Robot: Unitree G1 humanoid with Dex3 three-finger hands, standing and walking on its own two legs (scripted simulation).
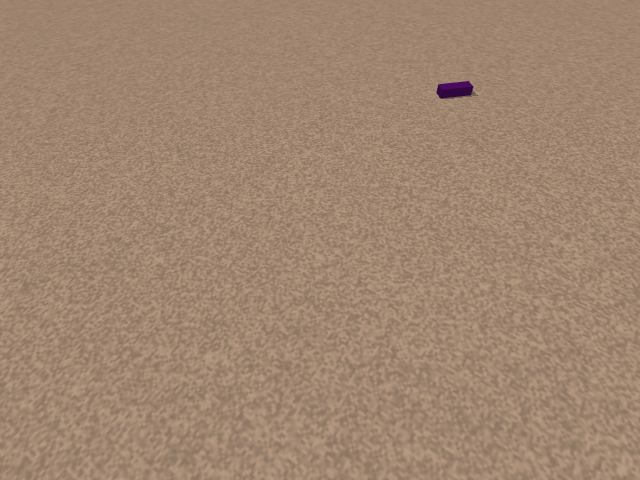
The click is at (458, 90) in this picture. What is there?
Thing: lying carton
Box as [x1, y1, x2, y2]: [436, 81, 472, 98]
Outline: 472,85 468,81 438,84 436,92 440,98 468,95 471,92
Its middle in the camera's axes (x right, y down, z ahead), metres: +0.83 -0.88 +2.40
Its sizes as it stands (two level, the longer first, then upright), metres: 0.193 0.069 0.056
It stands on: the floor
